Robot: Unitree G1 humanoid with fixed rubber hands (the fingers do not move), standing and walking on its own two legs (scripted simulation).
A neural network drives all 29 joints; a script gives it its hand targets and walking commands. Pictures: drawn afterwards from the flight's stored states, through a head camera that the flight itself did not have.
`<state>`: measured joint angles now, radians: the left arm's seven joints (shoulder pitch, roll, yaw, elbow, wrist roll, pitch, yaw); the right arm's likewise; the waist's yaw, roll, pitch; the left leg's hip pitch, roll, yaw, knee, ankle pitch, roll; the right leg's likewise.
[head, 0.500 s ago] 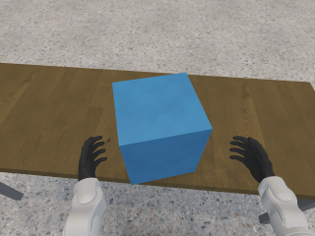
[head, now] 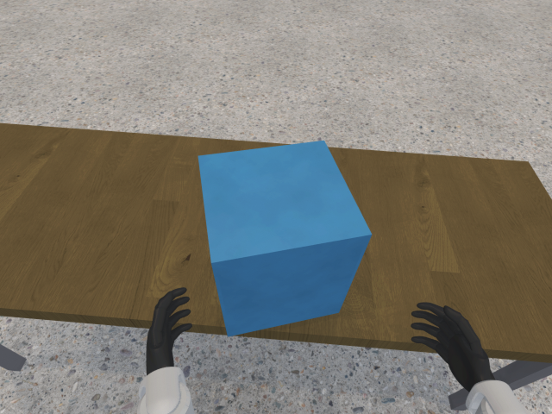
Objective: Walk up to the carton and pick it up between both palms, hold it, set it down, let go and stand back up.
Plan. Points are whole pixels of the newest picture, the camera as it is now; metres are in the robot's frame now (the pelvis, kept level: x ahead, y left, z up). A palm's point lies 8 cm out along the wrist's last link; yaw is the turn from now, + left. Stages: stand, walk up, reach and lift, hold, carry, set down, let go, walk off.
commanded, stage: set down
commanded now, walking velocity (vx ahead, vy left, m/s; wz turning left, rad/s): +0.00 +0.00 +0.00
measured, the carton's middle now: (274, 241) +0.39 +0.05 +0.00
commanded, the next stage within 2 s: let go in 1.64 s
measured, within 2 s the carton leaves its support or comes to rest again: neither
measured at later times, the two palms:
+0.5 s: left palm (160, 378) +0.17 +0.19 -0.04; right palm (465, 397) +0.18 -0.24 -0.04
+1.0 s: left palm (135, 387) +0.16 +0.23 -0.06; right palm (441, 404) +0.17 -0.21 -0.06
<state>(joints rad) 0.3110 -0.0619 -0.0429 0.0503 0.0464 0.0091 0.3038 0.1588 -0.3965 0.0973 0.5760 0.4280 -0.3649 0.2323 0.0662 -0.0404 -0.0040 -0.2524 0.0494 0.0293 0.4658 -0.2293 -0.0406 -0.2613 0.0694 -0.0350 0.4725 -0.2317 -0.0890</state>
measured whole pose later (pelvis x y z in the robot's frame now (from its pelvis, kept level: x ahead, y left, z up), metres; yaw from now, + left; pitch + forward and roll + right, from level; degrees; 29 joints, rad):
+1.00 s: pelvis +0.02 +0.03 +0.00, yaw +0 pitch -1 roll +0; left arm 0.35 0.09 -0.03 0.38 0.03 -0.08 0.18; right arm 0.22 -0.29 0.07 0.79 0.24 -0.38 0.20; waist 0.05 -0.04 0.01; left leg -0.14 0.02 0.04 0.42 -0.25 -0.01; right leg -0.15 0.05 -0.02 0.41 -0.24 -0.05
